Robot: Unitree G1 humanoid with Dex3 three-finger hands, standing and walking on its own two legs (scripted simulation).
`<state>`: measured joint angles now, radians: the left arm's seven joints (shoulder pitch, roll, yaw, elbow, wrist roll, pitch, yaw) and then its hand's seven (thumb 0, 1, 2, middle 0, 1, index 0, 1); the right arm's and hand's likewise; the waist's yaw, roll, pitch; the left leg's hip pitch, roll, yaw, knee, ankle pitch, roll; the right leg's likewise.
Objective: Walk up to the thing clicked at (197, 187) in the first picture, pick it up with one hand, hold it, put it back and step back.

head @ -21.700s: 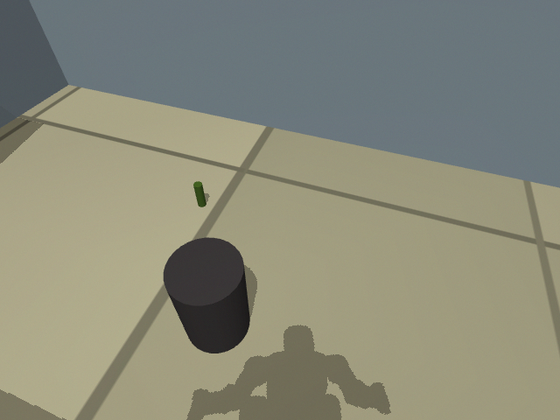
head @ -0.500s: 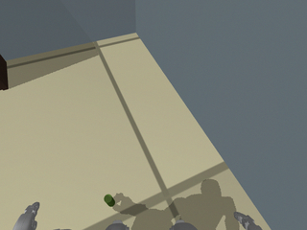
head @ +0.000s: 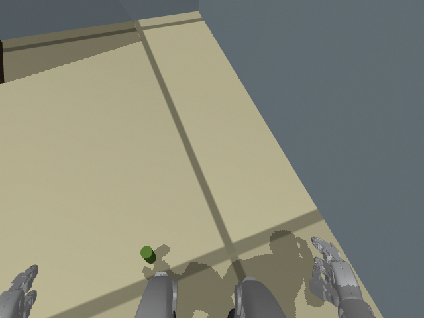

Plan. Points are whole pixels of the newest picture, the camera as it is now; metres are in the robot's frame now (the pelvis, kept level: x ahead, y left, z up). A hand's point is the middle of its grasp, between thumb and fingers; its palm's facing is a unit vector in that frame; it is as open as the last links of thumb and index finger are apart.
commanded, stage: go down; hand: left
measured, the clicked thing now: (148, 255) +0.33 +0.19 -0.58
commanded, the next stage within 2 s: none
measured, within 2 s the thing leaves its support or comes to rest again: neither
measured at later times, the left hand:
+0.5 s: hand (51, 278) +0.22 +0.35 -0.20, palm faces +0.13 -0.97 -0.20, open 17.4 cm
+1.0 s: hand (52, 267) +0.25 +0.37 -0.25, palm faces +0.10 -0.98 -0.14, open 17.5 cm
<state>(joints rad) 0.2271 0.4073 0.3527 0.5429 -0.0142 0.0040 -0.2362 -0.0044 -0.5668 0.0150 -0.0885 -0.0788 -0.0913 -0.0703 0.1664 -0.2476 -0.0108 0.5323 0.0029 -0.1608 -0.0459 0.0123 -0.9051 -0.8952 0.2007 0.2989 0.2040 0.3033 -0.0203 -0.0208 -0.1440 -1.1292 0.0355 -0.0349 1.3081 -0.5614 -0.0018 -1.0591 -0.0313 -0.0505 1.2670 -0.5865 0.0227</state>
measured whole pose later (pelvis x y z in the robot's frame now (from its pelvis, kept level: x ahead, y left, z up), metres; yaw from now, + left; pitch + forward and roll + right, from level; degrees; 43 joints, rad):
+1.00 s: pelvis -0.06 +0.00 -0.21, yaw -5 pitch +33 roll -6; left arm -0.25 0.70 0.72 0.88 -0.22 -0.37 -0.67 -0.01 -0.59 0.09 -0.07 -0.09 -0.06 -0.10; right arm 0.06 -0.34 0.06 0.68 -0.02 -0.22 -0.06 0.01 -0.90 -0.90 0.20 0.30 0.21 0.30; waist -0.02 -0.03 -0.14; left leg -1.97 0.05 -0.10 2.06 -0.67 -0.01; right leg -1.88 -0.01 -0.07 2.01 -0.70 0.01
